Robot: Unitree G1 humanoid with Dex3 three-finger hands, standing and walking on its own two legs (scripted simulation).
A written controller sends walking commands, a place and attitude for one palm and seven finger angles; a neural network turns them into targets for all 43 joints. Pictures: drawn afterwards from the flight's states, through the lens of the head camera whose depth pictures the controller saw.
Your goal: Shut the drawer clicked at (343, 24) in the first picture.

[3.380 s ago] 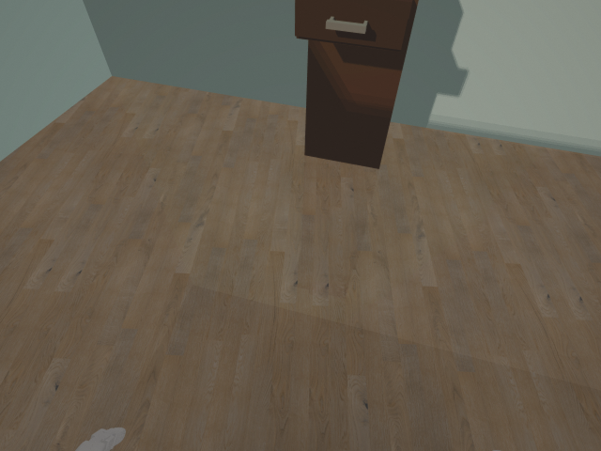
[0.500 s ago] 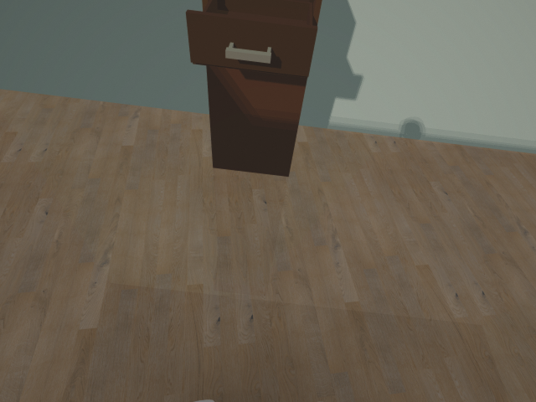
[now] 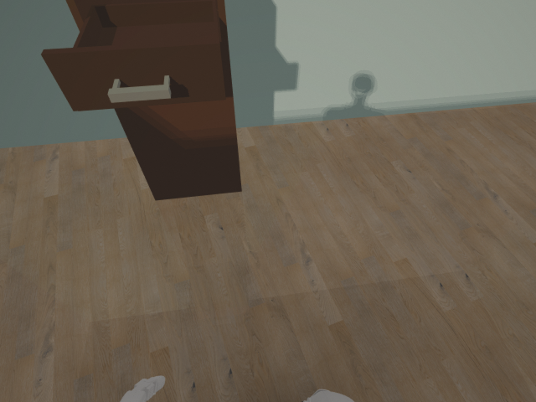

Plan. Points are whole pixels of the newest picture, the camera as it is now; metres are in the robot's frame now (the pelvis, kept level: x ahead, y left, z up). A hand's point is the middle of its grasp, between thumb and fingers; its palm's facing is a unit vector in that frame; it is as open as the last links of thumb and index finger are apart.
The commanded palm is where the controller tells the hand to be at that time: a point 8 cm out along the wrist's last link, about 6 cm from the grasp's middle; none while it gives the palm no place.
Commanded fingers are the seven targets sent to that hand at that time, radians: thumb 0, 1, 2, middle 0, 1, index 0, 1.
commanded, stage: walk to a spot facing it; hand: left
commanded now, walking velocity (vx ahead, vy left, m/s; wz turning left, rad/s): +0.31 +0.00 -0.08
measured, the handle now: (141, 87) +0.71 +0.29 +0.05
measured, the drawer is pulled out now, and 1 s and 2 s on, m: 0.30 0.30 0.30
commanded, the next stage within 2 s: turn to face it in 0.08 s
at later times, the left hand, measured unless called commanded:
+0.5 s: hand (138, 385) +0.17 +0.23 -0.17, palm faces +0.10 -0.99 -0.14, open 7.4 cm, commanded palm none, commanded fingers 0.00 0.90 0.90 -0.20 -0.30 -0.20 -0.30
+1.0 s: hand (152, 378) +0.18 +0.20 -0.14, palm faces +0.23 -0.95 -0.19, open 7.4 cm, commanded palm none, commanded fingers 0.00 0.90 0.90 -0.20 -0.30 -0.20 -0.30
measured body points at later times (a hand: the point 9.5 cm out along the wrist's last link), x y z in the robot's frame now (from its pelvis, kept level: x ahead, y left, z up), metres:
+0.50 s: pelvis +0.17 +0.06 +0.01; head +0.19 +0.09 +0.46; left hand +0.17 +0.28 -0.16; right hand +0.26 -0.17 -0.12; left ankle +0.23 +0.14 -0.72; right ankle +0.12 -0.09 -0.66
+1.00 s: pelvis +0.22 +0.04 +0.03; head +0.22 +0.03 +0.48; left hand +0.17 +0.25 -0.13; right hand +0.28 -0.19 -0.13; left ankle +0.21 +0.17 -0.67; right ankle +0.21 -0.08 -0.72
